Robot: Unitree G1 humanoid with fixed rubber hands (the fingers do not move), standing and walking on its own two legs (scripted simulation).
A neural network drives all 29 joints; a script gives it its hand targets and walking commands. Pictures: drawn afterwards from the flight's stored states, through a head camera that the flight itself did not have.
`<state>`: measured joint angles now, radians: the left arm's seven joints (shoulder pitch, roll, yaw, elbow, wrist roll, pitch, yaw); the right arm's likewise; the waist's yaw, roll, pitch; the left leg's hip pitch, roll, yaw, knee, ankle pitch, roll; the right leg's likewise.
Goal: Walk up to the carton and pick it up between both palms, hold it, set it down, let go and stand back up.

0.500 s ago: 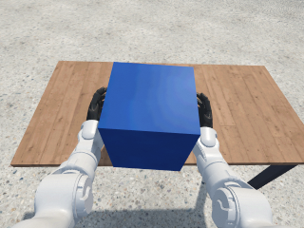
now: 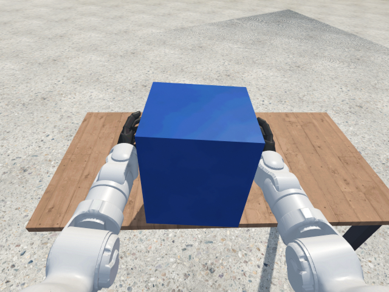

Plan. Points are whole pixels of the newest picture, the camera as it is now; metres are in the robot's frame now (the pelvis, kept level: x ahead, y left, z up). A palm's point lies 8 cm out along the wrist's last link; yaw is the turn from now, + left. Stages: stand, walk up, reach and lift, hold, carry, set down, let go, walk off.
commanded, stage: reach and lift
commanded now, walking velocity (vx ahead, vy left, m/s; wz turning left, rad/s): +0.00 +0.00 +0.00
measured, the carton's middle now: (196, 155) +0.41 +0.01 +0.10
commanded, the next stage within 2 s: hold in 1.36 s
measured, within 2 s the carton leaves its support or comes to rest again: neither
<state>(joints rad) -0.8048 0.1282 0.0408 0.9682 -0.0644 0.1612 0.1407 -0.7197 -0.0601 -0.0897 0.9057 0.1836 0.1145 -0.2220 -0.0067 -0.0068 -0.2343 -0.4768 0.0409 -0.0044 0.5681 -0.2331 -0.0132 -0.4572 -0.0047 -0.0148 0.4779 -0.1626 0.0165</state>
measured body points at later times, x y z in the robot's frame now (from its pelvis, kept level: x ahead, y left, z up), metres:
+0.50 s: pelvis -0.02 +0.00 +0.00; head -0.08 +0.01 +0.45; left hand +0.39 +0.16 +0.18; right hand +0.39 -0.15 +0.19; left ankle +0.03 +0.12 -0.73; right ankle +0.04 -0.14 -0.73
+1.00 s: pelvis -0.02 +0.00 +0.00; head -0.07 +0.01 +0.45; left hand +0.39 +0.16 +0.19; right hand +0.40 -0.15 +0.20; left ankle +0.03 +0.12 -0.73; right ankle +0.04 -0.14 -0.73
